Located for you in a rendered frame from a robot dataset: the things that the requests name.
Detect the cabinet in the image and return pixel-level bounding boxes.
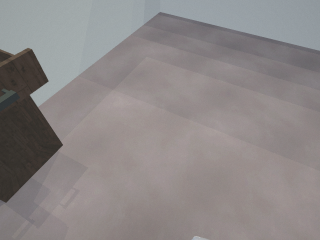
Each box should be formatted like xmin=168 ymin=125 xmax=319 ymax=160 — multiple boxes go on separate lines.
xmin=0 ymin=95 xmax=63 ymax=203

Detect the drawer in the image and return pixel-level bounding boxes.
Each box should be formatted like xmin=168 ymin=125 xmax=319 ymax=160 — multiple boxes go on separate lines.
xmin=0 ymin=48 xmax=49 ymax=116

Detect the handle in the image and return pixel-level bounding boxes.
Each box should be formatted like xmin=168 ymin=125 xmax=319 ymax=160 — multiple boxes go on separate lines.
xmin=0 ymin=89 xmax=20 ymax=112

